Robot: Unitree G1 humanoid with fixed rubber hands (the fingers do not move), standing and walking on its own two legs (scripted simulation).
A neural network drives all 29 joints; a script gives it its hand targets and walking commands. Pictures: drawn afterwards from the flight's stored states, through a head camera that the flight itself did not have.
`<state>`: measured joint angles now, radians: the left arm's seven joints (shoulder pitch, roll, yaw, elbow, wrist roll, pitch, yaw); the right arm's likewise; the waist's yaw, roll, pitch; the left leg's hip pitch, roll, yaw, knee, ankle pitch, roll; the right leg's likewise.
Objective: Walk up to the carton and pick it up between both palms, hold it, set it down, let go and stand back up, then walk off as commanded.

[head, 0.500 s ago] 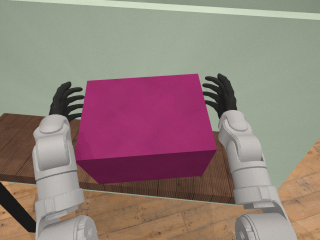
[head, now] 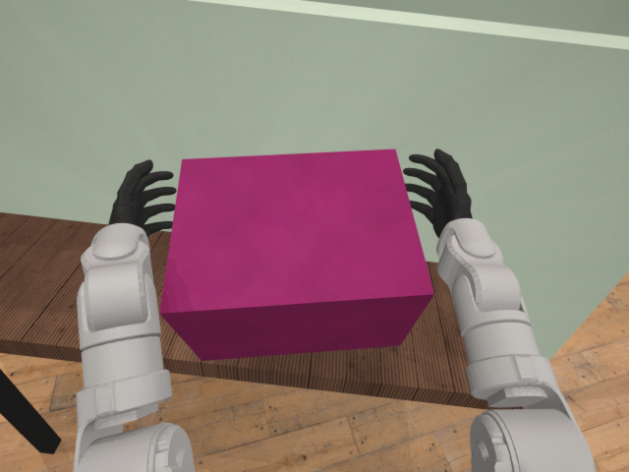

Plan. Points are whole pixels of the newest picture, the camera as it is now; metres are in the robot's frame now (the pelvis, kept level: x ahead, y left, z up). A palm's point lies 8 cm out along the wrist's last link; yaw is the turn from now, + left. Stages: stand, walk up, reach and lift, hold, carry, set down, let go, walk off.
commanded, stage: hold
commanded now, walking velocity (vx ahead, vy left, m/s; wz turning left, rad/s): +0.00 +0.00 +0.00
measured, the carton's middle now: (296, 257) +0.38 +0.01 +0.10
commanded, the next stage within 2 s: none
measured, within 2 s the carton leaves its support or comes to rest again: neither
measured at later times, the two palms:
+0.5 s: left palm (127, 226) +0.34 +0.20 +0.19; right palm (456, 218) +0.34 -0.17 +0.21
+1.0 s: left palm (121, 213) +0.35 +0.20 +0.21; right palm (452, 203) +0.36 -0.17 +0.22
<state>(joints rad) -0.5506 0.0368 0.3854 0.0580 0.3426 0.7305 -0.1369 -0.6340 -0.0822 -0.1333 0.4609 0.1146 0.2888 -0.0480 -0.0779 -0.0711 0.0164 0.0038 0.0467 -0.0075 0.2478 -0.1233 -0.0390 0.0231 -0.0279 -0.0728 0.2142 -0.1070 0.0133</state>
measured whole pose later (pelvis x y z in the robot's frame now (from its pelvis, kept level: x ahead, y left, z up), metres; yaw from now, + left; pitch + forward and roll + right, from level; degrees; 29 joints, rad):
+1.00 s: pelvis +0.00 -0.01 +0.00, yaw +1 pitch -7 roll +0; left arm -0.62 0.05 0.43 0.14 0.35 0.71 -0.16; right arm -0.68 -0.05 -0.18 0.47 0.04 0.32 -0.06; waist -0.07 -0.06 -0.03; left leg -0.01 0.05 -0.02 0.23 -0.10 -0.04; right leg 0.00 -0.03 -0.09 0.24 -0.12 0.00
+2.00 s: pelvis +0.00 +0.00 +0.00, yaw +1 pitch -8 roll +0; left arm -0.59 0.03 0.40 0.07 0.37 0.75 -0.17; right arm -0.66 -0.07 -0.16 0.44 0.08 0.33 -0.06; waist -0.10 -0.07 -0.01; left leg 0.02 0.04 0.00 0.24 -0.11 -0.03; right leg 0.03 -0.04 -0.07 0.23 -0.11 0.02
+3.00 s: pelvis +0.02 +0.00 +0.00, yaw +2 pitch -6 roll +0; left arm -0.49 0.00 0.33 0.23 0.34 0.45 -0.09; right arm -0.56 -0.07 -0.19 0.52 0.00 -0.03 -0.04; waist -0.07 -0.03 0.05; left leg 0.00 0.04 -0.01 0.24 -0.14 -0.04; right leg 0.03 -0.03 -0.09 0.23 -0.15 0.01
